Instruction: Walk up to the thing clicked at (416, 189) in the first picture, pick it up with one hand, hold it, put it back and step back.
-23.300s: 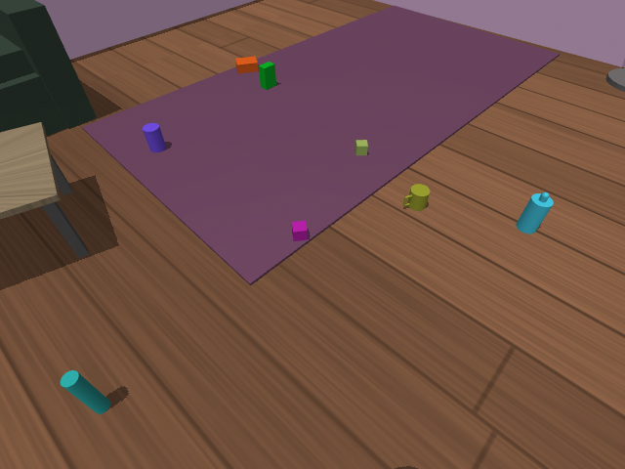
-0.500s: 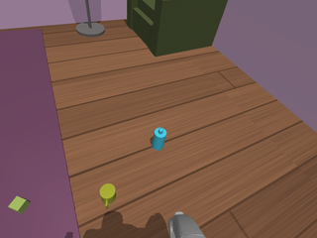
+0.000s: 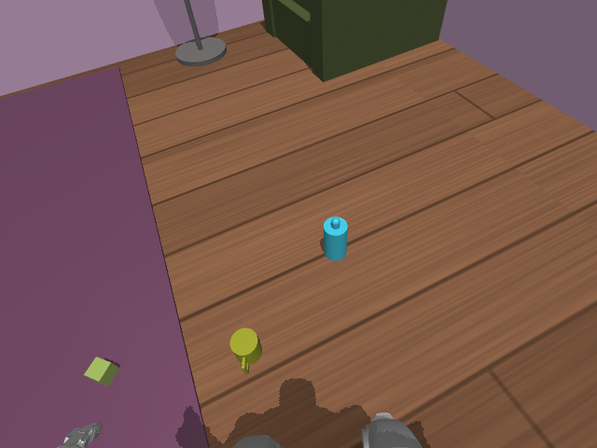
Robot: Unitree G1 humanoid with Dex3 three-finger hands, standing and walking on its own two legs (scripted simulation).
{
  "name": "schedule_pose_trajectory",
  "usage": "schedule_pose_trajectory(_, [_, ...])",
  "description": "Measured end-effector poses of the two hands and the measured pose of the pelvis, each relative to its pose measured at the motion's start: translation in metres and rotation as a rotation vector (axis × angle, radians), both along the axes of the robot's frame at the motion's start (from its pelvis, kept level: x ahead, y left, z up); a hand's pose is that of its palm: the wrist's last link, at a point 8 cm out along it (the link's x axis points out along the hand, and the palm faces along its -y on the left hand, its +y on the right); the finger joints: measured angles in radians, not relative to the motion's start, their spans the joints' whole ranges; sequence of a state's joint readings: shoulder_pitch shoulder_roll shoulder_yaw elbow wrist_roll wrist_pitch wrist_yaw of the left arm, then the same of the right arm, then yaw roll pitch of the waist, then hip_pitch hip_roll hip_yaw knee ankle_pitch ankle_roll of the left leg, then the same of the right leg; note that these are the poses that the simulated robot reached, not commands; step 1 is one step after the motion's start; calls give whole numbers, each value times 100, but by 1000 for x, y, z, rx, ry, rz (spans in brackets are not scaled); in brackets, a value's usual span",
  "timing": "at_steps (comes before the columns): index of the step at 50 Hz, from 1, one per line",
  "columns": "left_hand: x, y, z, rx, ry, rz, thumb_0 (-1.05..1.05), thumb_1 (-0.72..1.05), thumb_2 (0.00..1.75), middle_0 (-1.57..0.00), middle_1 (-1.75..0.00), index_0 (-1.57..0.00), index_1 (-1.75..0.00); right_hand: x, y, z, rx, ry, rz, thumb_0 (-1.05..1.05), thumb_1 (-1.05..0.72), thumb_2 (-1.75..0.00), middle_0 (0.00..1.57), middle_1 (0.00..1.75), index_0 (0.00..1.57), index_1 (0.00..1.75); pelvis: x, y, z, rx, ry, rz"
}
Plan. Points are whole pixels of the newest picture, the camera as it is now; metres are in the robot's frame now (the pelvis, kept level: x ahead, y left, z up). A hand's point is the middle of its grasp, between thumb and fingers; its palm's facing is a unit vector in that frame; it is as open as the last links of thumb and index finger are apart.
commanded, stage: walk up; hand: left
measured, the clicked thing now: (246, 351) +0.49 +0.23 -0.69
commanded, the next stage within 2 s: none
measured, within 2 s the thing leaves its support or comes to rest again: neither
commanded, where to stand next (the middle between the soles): +0.12 +0.00 m, yaw -1 degrees
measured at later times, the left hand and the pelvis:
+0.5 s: hand out of the picture +0.08 +0.27 -0.12, palm faces -0.09 -0.94 -0.34, open 7.4 cm; pelvis +0.03 -0.01 +0.03, yaw -4 degrees
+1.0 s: hand (113, 431) +0.19 +0.30 -0.13, palm faces -0.05 -0.89 -0.45, open 7.4 cm; pelvis +0.10 +0.02 +0.01, yaw -3 degrees
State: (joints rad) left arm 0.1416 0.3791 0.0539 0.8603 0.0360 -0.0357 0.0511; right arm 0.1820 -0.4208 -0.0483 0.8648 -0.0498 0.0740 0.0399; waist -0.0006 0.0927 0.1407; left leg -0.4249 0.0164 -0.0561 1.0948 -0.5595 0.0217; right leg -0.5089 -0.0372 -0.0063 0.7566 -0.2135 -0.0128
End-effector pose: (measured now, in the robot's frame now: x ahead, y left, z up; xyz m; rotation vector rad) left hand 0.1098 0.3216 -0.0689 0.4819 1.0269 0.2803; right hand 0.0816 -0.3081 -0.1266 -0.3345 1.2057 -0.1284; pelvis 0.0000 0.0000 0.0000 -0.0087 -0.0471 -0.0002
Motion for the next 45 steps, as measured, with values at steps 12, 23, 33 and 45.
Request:
schedule_pose_trajectory(12, [-60, 57, 13, -70, 127, 60, 1, 91, 90, -20, -30, -20, -30, -123, 13, 61, -90, 98, -138, 0, -90, -89, 20, 30, 21, 30, -7, 29, 37, 0, -27, 13])
schedule_pose_trajectory(23, [-47, 11, -8, -177, 228, 25, 1, 91, 90, -20, -30, -20, -30, -103, -39, 89, -185, 90, -165, 1, -90, -90, 21, 31, 21, 30, 21, 2, 39, 15, -21, -55])
schedule_pose_trajectory(33, [0, -45, 1, -149, 117, 7, 1, 91, 90, -20, -30, -21, -30, 19, -42, 40, -37, -39, -74, 0, -91, -90, 20, 30, 20, 30, 66, -29, 27, -6, -27, -64])
schedule_pose_trajectory(45, [36, -1, 10, -42, 155, 17, 1, 90, 90, -20, -30, -21, -30, 103, 4, 31, 24, -71, -46, 0, -90, -90, 20, 30, 20, 30, 100, -3, 26, -11, -13, -57])
